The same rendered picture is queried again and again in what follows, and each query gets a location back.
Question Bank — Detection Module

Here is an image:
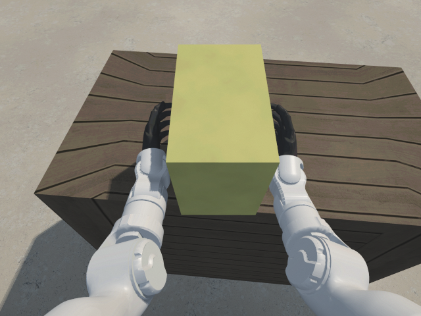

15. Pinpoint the pedestal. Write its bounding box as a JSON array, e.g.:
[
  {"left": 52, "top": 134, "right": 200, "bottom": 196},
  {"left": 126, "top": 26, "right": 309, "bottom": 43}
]
[{"left": 34, "top": 50, "right": 421, "bottom": 285}]

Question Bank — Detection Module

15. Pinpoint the robot right forearm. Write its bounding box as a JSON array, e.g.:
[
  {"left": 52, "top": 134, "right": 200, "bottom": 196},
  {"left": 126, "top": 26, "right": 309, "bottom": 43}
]
[{"left": 269, "top": 155, "right": 350, "bottom": 255}]

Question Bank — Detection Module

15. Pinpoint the robot left upper arm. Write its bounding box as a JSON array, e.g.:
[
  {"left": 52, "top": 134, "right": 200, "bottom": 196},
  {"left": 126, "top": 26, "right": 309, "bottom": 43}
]
[{"left": 44, "top": 238, "right": 167, "bottom": 316}]

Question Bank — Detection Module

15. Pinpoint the robot right upper arm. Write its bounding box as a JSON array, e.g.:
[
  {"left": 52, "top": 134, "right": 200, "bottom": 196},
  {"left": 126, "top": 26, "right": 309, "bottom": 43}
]
[{"left": 285, "top": 235, "right": 421, "bottom": 316}]

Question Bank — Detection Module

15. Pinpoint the robot left forearm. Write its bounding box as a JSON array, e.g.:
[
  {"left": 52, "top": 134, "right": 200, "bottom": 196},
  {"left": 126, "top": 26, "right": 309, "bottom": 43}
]
[{"left": 86, "top": 148, "right": 170, "bottom": 291}]

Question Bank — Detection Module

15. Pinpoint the left robot hand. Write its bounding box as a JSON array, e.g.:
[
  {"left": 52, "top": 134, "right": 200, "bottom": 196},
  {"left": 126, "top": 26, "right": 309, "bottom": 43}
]
[{"left": 142, "top": 101, "right": 172, "bottom": 151}]

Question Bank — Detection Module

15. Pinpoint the carton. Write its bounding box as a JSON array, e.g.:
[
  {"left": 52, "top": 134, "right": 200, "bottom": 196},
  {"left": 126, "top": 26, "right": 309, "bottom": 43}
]
[{"left": 166, "top": 44, "right": 280, "bottom": 215}]

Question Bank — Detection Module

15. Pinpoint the right robot hand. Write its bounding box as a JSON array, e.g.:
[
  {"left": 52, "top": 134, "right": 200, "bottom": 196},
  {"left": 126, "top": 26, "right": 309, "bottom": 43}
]
[{"left": 270, "top": 103, "right": 297, "bottom": 157}]

